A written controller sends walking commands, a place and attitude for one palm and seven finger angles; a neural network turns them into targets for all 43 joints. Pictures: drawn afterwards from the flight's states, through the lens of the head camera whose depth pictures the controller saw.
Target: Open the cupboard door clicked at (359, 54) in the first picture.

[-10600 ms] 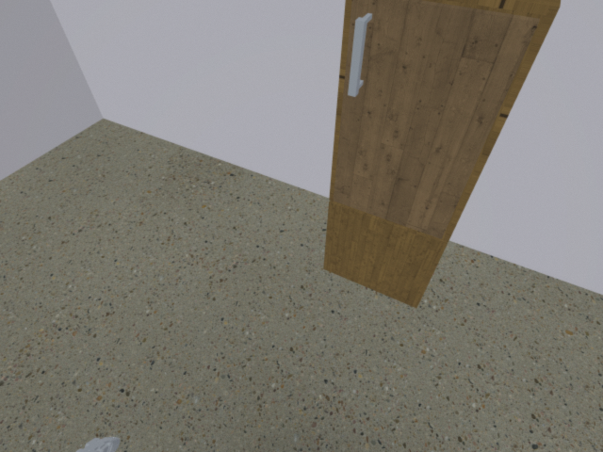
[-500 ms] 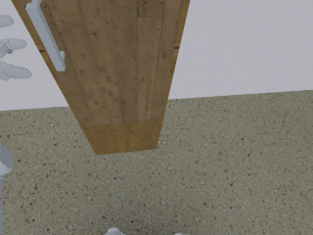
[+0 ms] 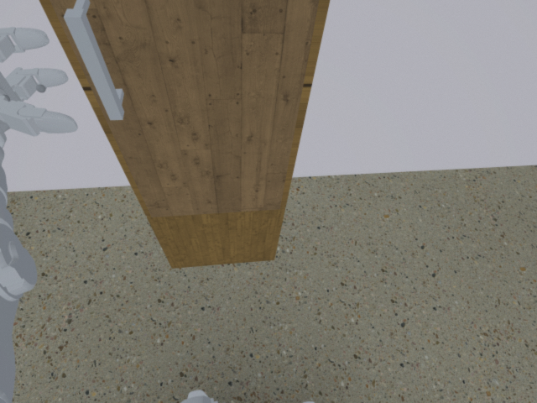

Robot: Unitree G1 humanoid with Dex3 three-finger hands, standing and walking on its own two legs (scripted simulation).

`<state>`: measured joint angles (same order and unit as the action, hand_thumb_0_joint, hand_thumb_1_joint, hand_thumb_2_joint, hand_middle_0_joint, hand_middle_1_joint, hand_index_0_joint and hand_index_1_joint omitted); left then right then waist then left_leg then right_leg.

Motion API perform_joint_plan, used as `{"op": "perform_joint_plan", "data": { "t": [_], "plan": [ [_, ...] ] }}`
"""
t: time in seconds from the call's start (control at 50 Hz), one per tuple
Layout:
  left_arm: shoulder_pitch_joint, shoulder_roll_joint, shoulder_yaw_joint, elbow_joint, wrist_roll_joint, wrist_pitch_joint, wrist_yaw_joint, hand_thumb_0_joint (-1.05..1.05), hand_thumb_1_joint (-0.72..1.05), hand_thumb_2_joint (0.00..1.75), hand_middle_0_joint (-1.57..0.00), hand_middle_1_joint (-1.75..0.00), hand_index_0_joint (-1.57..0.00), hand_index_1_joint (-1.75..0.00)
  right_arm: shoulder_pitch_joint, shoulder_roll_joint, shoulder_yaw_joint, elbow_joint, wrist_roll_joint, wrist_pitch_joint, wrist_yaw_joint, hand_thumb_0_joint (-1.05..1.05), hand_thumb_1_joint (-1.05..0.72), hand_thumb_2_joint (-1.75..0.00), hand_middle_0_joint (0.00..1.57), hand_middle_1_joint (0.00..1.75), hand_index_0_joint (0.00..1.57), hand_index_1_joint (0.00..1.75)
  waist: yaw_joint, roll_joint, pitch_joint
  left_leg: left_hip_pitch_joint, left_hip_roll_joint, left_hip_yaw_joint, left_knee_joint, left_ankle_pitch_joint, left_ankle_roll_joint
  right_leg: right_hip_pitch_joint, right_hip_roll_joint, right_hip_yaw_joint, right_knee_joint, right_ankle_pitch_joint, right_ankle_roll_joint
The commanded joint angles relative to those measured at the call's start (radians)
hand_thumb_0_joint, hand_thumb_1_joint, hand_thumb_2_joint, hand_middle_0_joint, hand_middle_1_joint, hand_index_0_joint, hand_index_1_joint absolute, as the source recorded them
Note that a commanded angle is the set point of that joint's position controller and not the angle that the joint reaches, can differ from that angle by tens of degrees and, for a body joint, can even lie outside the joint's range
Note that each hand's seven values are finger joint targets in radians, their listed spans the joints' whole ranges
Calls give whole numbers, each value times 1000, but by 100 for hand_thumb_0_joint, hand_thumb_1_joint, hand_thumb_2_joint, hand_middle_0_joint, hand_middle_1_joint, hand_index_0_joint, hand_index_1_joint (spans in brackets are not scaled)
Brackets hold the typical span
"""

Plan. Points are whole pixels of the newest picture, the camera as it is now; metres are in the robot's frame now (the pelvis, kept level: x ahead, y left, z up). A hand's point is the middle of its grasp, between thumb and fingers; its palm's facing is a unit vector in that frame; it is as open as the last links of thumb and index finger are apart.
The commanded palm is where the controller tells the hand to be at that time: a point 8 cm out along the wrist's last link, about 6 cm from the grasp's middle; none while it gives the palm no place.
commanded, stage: move the hooked fingers beside the handle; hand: left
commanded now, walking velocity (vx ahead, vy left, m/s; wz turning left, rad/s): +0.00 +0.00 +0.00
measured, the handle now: (101, 63) +0.57 +0.20 +0.16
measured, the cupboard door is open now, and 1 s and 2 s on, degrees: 0 0 0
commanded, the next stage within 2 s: slide the fingers in behind the handle in 0.22 s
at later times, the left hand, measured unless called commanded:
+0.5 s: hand (47, 85) +0.52 +0.25 +0.17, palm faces +0.02 -1.00 +0.02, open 14.0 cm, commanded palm +0.50 +0.29 +0.16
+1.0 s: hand (78, 88) +0.51 +0.21 +0.17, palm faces +0.04 -1.00 +0.01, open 14.0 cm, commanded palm +0.49 +0.26 +0.16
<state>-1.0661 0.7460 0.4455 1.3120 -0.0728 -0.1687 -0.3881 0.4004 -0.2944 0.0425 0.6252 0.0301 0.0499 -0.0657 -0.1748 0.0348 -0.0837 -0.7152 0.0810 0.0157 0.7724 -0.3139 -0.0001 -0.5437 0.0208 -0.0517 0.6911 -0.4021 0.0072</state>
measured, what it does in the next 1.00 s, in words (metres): stands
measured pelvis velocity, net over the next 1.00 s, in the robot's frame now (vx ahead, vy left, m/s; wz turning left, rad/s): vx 0.00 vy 0.00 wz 0.00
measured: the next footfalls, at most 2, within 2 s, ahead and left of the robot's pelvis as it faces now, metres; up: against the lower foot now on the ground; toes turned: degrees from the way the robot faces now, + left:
none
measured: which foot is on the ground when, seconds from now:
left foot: down 0.00-1.00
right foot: down 0.00-1.00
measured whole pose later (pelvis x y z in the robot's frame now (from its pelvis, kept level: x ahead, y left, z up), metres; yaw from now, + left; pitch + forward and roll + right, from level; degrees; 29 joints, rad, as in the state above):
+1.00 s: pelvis +0.00 +0.00 +0.00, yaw +0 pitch +14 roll -3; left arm -1.02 0.60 0.41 1.21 -0.08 -0.16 -0.28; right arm 0.41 -0.27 0.03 0.63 0.01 0.04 -0.04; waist -0.16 0.04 -0.10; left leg -0.70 0.08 0.02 0.78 -0.33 0.00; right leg -0.53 0.02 -0.04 0.70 -0.41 0.01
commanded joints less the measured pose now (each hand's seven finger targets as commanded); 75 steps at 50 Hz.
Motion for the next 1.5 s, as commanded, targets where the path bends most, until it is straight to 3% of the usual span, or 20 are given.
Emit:
{"op": "perform_joint_plan", "data": {
  "t": [0.0, 0.06, 0.1, 0.16, 0.2, 0.26, 0.3, 0.34, 0.48, 0.56, 0.6, 0.7, 0.76, 0.88, 1.08, 1.16, 1.22, 1.34, 1.4, 1.48],
  "plan": [
    [-502, 284, 13, -213, -32, -73, -20, 0, -50, 30, -30, -120, -30, -120, 167, -192, -72, -36, 1, -19, -20, 0, -90, -90, 20, 30, 20, 30, -27, 110, -369, 436, -44, -48, -35, 284, 46, -67, 36, 24, -95, 339, -3],
    [-500, 275, 6, -188, -43, -69, -35, 0, -50, 30, -30, -120, -30, -120, 179, -194, -72, -23, 0, -23, -23, 0, -90, -90, 20, 30, 20, 30, -35, 99, -353, 419, -43, -46, -34, 274, 47, -75, 38, 23, -100, 331, -2],
    [-497, 327, 37, -160, -37, -62, -37, 0, -50, 30, -30, -120, -30, -120, 190, -201, -69, -20, 0, -21, -27, 0, -90, -90, 20, 30, 20, 30, -35, 67, -356, 378, -45, -43, -32, 266, 53, -55, 36, 29, -98, 341, 2],
    [-498, 343, 38, -201, -20, -67, -37, 0, -50, 30, -30, -120, -30, -120, 199, -196, -71, -25, -4, -20, -23, 0, -90, -90, 20, 30, 20, 30, -19, 140, -390, 399, -48, -40, -26, 290, 49, -53, 37, 29, -90, 354, -1],
    [-491, 396, 81, -229, -18, -80, -33, 0, -50, 30, -30, -120, -30, -120, 209, -199, -73, -26, -7, -15, -23, 0, -90, -90, 20, 30, 20, 30, -10, 133, -437, 412, -45, -43, -23, 328, 49, -26, 39, 28, -80, 388, -2],
    [-485, 366, 55, -201, -19, -70, -40, 0, -50, 30, -30, -120, -30, -120, 210, -199, -74, -25, -4, -10, -21, 0, -90, -90, 20, 30, 20, 30, -23, 122, -386, 391, -44, -42, -27, 283, 49, -57, 43, 24, -92, 341, 0],
    [-478, 377, 72, -236, -21, -76, -41, 0, -50, 30, -30, -120, -30, -120, 214, -201, -77, -27, -6, -9, -22, 0, -90, -90, 20, 30, 20, 30, -10, 151, -431, 437, -43, -46, -26, 320, 47, -56, 45, 20, -88, 358, -4],
    [-485, 327, 42, -248, -26, -73, -40, 0, -50, 30, -30, -120, -30, -120, 213, -195, -78, -22, -7, -10, -19, 0, -90, -90, 20, 30, 20, 30, -17, 183, -419, 463, -41, -47, -25, 324, 43, -86, 48, 15, -91, 344, -6],
    [-473, 294, 48, -266, -32, -61, -14, 0, -50, 30, -30, -120, -30, -120, 222, -195, -80, -17, -16, -15, -8, 0, -90, -90, 20, 30, 20, 30, -9, 167, -413, 488, -38, -58, -25, 376, 42, -97, 52, 0, -81, 362, -14],
    [-476, 214, 6, -290, -33, -61, 11, 0, -50, 30, -30, -120, -30, -120, 211, -185, -85, -20, -18, -17, 3, 0, -90, -90, 20, 30, 20, 30, -20, 162, -409, 519, -33, -64, -23, 387, 35, -120, 54, -7, -80, 356, -12],
    [-472, 239, 41, -304, -36, -68, 24, 0, -50, 30, -30, -120, -30, -120, 213, -187, -86, -20, -20, -19, 5, 0, -90, -90, 20, 30, 20, 30, -8, 157, -447, 534, -33, -67, -19, 425, 35, -98, 54, -5, -70, 385, -14],
    [-451, 166, 10, -394, -32, -74, 49, 0, -50, 30, -30, -120, -30, -120, 192, -171, -91, -35, -20, -21, 20, 0, -90, -90, 20, 30, 20, 30, 11, 209, -490, 598, -31, -73, -3, 540, 27, -95, 55, -10, -50, 437, -17],
    [-435, 113, -14, -345, -46, -49, 65, 0, -50, 30, -30, -120, -30, -120, 181, -170, -90, -34, -18, -18, 22, 0, -90, -90, 20, 30, 20, 30, -2, 118, -415, 536, -32, -64, -17, 458, 32, -86, 55, -12, -62, 417, -12],
    [-450, 150, 18, -346, -30, -62, 108, 0, -50, 30, -30, -120, -30, -120, 174, -170, -87, -36, -19, -23, 19, 0, -90, -90, 20, 30, 20, 30, 3, 83, -402, 492, -42, -54, -22, 405, 39, -47, 48, 0, -64, 414, -14],
    [-498, 97, -39, -297, -33, -80, 105, 0, -50, 30, -30, -120, -30, -120, 161, -165, -83, -27, -13, -36, 12, 0, -90, -90, 20, 30, 20, 30, -23, 70, -360, 431, -50, -41, -28, 297, 45, -42, 41, 16, -79, 371, -8],
    [-519, 145, -19, -236, -29, -63, 106, 0, -50, 30, -30, -120, -30, -120, 172, -174, -82, -16, -12, -41, 8, 0, -90, -90, 20, 30, 20, 30, -33, 46, -336, 370, -52, -35, -34, 244, 50, -34, 37, 29, -91, 350, 0],
    [-561, 121, -47, -288, -16, -86, 113, 0, -50, 30, -30, -120, -30, -120, 177, -166, -82, -14, -15, -46, 10, 0, -90, -90, 20, 30, 20, 30, -34, 120, -386, 418, -52, -40, -26, 271, 44, -54, 37, 27, -82, 350, -4],
    [-531, 76, -52, -275, -27, -75, 123, 0, -50, 30, -30, -120, -30, -120, 193, -167, -88, -7, -19, -52, 20, 0, -90, -90, 20, 30, 20, 30, -28, 108, -402, 435, -51, -40, -29, 290, 44, -54, 45, 19, -83, 361, -5],
    [-522, 147, 1, -287, -15, -71, 140, 0, -50, 30, -30, -120, -30, -120, 203, -170, -88, -11, -22, -49, 20, 0, -90, -90, 20, 30, 20, 30, -13, 93, -426, 408, -53, -35, -31, 312, 47, -7, 41, 24, -76, 402, -3],
    [-495, 42, -48, -351, -19, -85, 154, 0, -50, 30, -30, -120, -30, -120, 204, -157, -96, -13, -26, -52, 32, 0, -90, -90, 20, 30, 20, 30, -9, 113, -443, 483, -51, -43, -23, 374, 42, -31, 51, 8, -70, 419, -13]
  ]
}}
